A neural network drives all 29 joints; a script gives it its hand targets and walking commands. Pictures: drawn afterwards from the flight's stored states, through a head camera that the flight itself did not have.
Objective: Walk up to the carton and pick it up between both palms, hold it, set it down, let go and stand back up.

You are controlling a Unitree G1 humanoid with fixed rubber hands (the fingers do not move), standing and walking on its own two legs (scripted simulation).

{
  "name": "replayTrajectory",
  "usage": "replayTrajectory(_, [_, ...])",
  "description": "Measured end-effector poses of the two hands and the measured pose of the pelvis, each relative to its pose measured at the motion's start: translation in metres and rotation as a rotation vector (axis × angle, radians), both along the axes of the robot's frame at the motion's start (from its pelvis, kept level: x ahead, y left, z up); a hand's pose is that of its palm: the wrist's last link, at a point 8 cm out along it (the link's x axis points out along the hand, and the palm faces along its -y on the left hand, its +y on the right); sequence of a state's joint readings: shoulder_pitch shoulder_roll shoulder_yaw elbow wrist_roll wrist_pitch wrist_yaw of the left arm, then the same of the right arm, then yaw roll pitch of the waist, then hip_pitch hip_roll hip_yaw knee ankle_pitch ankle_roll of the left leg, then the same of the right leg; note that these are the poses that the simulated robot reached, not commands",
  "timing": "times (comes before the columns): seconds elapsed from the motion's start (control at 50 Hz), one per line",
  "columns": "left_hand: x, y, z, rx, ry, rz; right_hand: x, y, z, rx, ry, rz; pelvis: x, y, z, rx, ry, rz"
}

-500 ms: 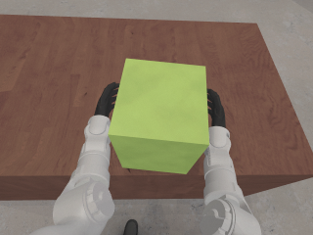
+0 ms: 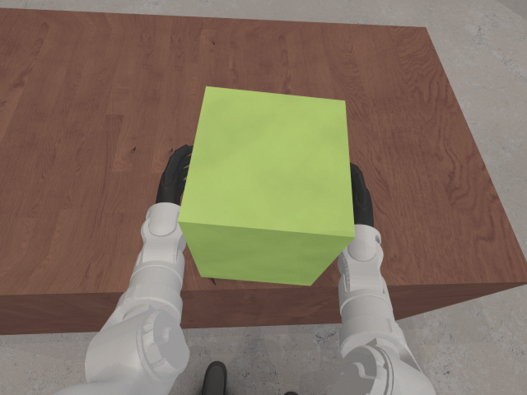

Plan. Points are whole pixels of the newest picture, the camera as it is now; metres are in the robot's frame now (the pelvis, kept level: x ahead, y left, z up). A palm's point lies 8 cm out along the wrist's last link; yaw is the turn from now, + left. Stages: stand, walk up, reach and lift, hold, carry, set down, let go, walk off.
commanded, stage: reach and lift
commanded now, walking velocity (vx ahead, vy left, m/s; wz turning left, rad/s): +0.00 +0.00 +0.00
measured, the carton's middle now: (264, 198) +0.42 +0.02 -0.01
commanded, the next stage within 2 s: none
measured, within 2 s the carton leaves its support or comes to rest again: leaves its support in 0.92 s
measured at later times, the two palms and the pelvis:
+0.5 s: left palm (173, 196) +0.41 +0.17 -0.01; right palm (358, 214) +0.40 -0.12 +0.01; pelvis +0.00 +0.00 +0.00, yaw +0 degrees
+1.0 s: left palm (170, 203) +0.39 +0.17 +0.00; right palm (363, 223) +0.38 -0.12 +0.02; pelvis +0.00 +0.00 +0.00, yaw -1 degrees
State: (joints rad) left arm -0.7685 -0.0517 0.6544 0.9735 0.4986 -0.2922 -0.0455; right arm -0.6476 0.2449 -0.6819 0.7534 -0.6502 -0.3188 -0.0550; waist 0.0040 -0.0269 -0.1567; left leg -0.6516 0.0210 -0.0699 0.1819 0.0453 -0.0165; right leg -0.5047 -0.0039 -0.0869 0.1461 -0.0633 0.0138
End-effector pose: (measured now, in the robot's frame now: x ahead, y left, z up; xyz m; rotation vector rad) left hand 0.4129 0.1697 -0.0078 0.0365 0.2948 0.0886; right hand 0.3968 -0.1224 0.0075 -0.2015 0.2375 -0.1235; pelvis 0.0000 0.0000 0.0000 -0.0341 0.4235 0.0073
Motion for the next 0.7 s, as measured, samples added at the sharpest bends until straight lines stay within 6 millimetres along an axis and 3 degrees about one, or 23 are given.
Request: replayTrajectory(0.7, [0.0002, -0.0011, -0.0045, -0.078, 0.011, 0.039, 0.0007, -0.0002, -0.0002, 0.018, 0.017, -0.004, -0.0027, -0.0010, -0.0055, -0.003, 0.082, -0.012])
